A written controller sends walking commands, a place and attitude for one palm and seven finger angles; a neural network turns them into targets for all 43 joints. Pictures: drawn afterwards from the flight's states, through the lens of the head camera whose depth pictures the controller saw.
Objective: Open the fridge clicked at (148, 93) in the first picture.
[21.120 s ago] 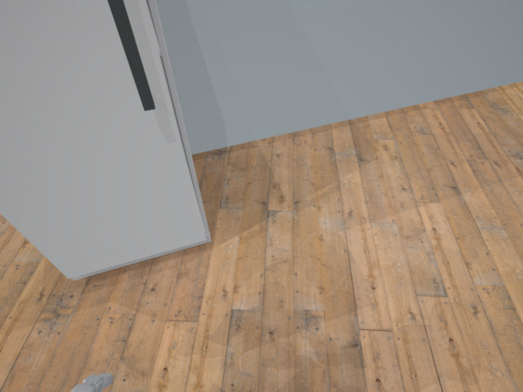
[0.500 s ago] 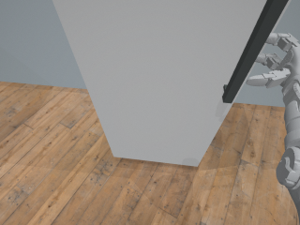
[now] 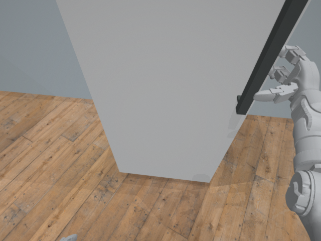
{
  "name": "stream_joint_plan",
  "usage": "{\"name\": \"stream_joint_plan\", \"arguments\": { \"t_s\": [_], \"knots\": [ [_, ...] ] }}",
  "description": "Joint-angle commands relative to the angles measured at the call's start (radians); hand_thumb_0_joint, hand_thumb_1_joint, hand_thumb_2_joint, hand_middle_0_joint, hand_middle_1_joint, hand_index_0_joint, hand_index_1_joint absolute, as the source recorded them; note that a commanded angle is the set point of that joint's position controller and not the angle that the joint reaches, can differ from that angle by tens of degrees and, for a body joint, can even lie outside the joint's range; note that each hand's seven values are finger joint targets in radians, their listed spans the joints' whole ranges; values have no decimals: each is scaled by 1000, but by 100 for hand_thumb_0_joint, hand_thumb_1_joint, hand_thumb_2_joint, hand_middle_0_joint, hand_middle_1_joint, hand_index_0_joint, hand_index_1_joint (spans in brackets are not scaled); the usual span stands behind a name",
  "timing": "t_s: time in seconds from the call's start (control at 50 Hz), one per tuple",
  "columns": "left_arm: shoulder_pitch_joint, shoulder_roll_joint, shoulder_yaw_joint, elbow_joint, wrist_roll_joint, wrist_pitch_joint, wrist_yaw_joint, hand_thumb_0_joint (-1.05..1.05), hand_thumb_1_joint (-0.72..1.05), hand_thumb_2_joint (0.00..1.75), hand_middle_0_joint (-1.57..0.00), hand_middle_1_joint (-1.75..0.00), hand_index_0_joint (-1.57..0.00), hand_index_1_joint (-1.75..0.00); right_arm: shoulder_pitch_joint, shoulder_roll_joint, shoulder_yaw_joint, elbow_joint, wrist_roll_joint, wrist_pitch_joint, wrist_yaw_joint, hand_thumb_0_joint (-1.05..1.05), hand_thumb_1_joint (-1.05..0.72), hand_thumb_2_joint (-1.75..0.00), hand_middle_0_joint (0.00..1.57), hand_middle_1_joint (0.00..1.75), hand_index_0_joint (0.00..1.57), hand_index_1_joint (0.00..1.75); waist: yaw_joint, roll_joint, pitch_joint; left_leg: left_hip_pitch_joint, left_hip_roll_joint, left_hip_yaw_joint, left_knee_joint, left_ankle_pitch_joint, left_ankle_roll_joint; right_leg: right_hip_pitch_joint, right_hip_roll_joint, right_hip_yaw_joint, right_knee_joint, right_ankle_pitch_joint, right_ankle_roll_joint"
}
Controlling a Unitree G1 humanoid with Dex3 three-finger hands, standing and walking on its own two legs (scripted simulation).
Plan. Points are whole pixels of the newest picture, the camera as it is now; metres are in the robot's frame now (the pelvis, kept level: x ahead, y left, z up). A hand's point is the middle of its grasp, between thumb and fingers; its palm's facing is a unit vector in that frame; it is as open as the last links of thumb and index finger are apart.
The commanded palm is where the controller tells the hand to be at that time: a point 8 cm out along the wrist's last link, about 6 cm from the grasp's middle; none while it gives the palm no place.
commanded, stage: slide the fingers in behind the handle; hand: right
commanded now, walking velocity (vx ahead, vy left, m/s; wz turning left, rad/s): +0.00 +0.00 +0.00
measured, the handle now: (273, 34) +0.52 -0.17 +0.26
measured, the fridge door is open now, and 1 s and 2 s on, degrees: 0 0 0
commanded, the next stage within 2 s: grip the handle and tug to test in 1.30 s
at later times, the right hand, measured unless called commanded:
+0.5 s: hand (264, 77) +0.46 -0.17 +0.19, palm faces +0.00 +1.00 +0.02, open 14.0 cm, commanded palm +0.44 -0.22 +0.19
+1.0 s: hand (258, 76) +0.46 -0.15 +0.19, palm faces +0.02 +1.00 +0.01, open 13.9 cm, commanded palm +0.44 -0.21 +0.19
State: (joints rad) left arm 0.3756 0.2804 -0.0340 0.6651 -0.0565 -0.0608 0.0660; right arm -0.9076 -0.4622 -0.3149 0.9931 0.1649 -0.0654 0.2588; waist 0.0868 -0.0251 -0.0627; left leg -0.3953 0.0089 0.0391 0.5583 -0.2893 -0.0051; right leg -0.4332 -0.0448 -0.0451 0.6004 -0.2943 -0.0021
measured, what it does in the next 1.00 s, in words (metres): stands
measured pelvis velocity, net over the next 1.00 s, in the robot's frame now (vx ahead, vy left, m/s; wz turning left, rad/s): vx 0.00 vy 0.01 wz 0.00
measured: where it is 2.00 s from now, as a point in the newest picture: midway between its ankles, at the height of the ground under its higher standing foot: outside the picture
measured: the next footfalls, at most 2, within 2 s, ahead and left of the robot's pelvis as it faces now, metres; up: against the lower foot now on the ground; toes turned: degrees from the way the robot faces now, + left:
none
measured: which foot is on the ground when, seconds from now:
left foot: down 0.00-1.00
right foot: down 0.00-1.00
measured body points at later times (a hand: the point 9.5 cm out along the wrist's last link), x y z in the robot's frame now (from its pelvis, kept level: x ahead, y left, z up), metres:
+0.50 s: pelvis +0.00 +0.00 +0.00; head +0.02 +0.01 +0.45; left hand +0.09 +0.27 -0.11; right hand +0.46 -0.22 +0.19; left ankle -0.01 +0.12 -0.73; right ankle +0.00 -0.12 -0.73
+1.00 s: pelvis +0.00 +0.01 +0.00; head +0.02 +0.01 +0.45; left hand +0.06 +0.27 -0.11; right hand +0.46 -0.21 +0.19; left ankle -0.01 +0.12 -0.73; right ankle +0.00 -0.12 -0.73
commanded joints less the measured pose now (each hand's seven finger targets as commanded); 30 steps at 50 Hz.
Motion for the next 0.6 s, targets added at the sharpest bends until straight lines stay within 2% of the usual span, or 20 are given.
{"name": "stream_joint_plan", "arguments": {
  "t_s": [0.0,0.04,0.08,0.12,0.16,0.22,0.24,0.26,0.28,0.3,0.34,0.36,0.38,0.4,0.42,0.44,0.46,0.52,0.56,0.58],
  "knots": [
    [26,150,61,-104,-3,-37,11,0,90,90,-20,-30,-20,-30,-484,-233,-45,-286,11,-56,-25,0,50,-30,30,120,30,120,-10,-40,-356,86,-35,3,-48,340,25,273,23,51,-49,319,-29],
    [14,145,60,-109,-3,-37,11,0,90,90,-20,-30,-20,-30,-482,-193,-18,-296,10,-42,-33,0,50,-30,30,120,30,120,-4,-18,-340,90,-34,4,-51,352,23,266,24,45,-51,319,-31],
    [7,147,60,-111,-5,-30,12,0,90,90,-20,-30,-20,-30,-451,-226,-48,-297,7,-35,-40,0,50,-30,30,120,30,120,-17,-6,-337,118,-32,0,-49,383,25,255,25,39,-49,339,-34],
    [3,143,60,-112,-4,-27,12,0,90,90,-20,-30,-20,-30,-479,-185,-13,-290,5,-20,-39,0,50,-30,30,120,30,120,-1,5,-325,113,-30,0,-54,383,21,250,28,35,-52,322,-36],
    [3,144,61,-116,-4,-20,16,0,90,90,-20,-30,-20,-30,-462,-224,-41,-294,5,-21,-44,0,50,-30,30,120,30,120,-9,19,-330,140,-28,-2,-56,388,22,243,31,32,-49,325,-39],
    [-17,134,55,-117,-8,-20,14,0,90,90,-20,-30,-20,-30,-481,-150,17,-316,7,-22,-39,0,50,-30,30,120,30,120,-3,-38,-325,113,-27,-3,-57,386,25,271,31,35,-51,330,-33],
    [-16,133,57,-115,-7,-22,14,0,90,90,-20,-30,-20,-30,-487,-140,22,-315,8,-22,-39,0,50,-30,30,120,30,120,0,-36,-320,103,-28,-2,-59,378,25,278,30,38,-50,328,-33],
    [-9,134,60,-114,-7,-21,14,0,90,90,-20,-30,-20,-30,-494,-124,36,-333,16,-28,-39,0,50,-30,30,120,30,120,7,3,-333,117,-29,3,-58,386,25,287,29,40,-46,344,-36],
    [-19,136,60,-117,-7,-24,13,0,90,90,-20,-30,-20,-30,-479,-147,5,-329,18,-24,-41,0,50,-30,30,120,30,120,-10,-25,-342,113,-29,-4,-58,384,25,290,30,39,-48,334,-35],
    [-17,137,60,-112,-6,-22,14,0,90,90,-20,-30,-20,-30,-477,-150,4,-326,19,-22,-42,0,50,-30,30,120,30,120,-7,-4,-344,121,-30,0,-55,390,26,292,30,43,-51,341,-34],
    [-24,133,58,-112,-8,-21,13,0,90,90,-20,-30,-20,-30,-469,-110,34,-315,19,-8,-40,0,50,-30,30,120,30,120,-5,-15,-323,112,-27,0,-58,386,26,280,32,38,-52,334,-33],
    [-18,132,59,-110,-6,-18,12,0,90,90,-20,-30,-20,-30,-458,-107,35,-296,20,-5,-46,0,50,-30,30,120,30,120,-2,10,-300,117,-27,2,-64,376,24,260,33,36,-51,321,-37],
    [-19,137,60,-107,-5,-18,13,0,90,90,-20,-30,-20,-30,-479,-151,-1,-307,16,-6,-54,0,50,-30,30,120,30,120,-7,12,-312,120,-27,-2,-61,380,23,256,33,38,-54,314,-37],
    [-18,137,60,-110,-4,-16,11,0,90,90,-20,-30,-20,-30,-463,-165,-12,-304,11,-5,-59,0,50,-30,30,120,30,120,-16,24,-327,138,-27,-2,-59,381,24,252,35,39,-58,314,-37],
    [-25,133,58,-116,-4,-17,10,0,90,90,-20,-30,-20,-30,-459,-133,8,-306,13,-4,-59,0,50,-30,30,120,30,120,-14,14,-317,134,-26,-3,-60,383,24,252,36,35,-59,313,-38],
    [-26,132,58,-114,-4,-18,10,0,90,90,-20,-30,-20,-30,-465,-147,0,-316,11,-8,-62,0,50,-30,30,120,30,120,-18,-2,-318,135,-25,-3,-62,373,25,249,36,35,-60,304,-36],
    [-18,136,60,-113,-1,-16,11,0,90,90,-20,-30,-20,-30,-462,-162,-8,-319,9,-18,-68,0,50,-30,30,120,30,120,-13,41,-322,152,-25,-2,-62,372,23,241,35,35,-57,304,-40],
    [-28,129,58,-109,-4,-19,11,0,90,90,-20,-30,-20,-30,-507,-122,27,-321,3,-25,-71,0,50,-30,30,120,30,120,-4,-20,-307,114,-25,-6,-68,340,24,254,35,36,-63,275,-36],
    [-15,135,60,-104,-3,-18,14,0,90,90,-20,-30,-20,-30,-494,-148,9,-294,4,-29,-76,0,50,-30,30,120,30,120,-2,20,-305,122,-27,-6,-73,329,23,244,33,37,-60,268,-40],
    [-19,134,58,-102,-4,-20,13,0,90,90,-20,-30,-20,-30,-519,-138,19,-297,3,-31,-76,0,50,-30,30,120,30,120,3,1,-311,117,-26,-8,-71,330,23,251,34,40,-65,267,-38]
  ]
}}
